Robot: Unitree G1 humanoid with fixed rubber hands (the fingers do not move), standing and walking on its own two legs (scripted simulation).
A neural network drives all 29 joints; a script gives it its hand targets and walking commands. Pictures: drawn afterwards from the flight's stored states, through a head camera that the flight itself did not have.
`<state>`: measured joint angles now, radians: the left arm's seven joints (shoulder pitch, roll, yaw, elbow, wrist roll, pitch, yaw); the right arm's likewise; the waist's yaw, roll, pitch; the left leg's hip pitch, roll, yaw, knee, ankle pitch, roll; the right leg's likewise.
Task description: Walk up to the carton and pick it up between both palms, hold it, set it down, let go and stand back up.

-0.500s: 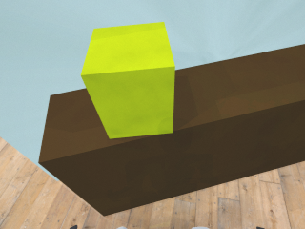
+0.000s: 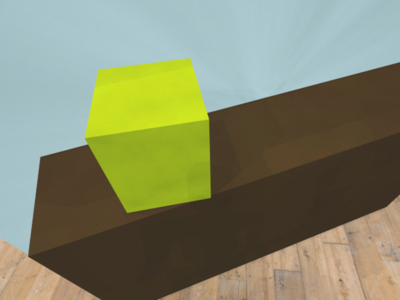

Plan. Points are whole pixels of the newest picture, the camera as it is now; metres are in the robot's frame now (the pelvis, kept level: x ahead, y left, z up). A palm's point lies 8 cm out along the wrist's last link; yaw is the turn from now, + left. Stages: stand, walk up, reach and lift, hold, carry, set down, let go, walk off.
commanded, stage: walk up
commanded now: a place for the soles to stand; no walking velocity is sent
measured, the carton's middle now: (157, 137) +0.45 +0.11 +0.08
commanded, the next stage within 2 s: stand in 1.72 s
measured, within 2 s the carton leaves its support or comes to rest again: neither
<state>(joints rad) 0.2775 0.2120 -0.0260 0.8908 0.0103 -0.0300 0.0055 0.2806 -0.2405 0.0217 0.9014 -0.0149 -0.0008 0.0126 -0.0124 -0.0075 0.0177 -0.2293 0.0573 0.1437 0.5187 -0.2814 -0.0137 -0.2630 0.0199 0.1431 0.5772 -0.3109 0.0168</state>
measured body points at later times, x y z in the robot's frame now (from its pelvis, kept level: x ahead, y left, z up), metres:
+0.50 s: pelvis +0.02 -0.01 +0.00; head +0.03 -0.02 +0.45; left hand +0.10 +0.25 -0.13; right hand +0.05 -0.26 -0.15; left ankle -0.01 +0.13 -0.73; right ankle +0.00 -0.13 -0.73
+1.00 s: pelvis -0.01 +0.00 +0.00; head +0.00 -0.01 +0.45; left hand +0.09 +0.26 -0.13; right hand +0.02 -0.27 -0.15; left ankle -0.01 +0.13 -0.73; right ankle +0.00 -0.13 -0.73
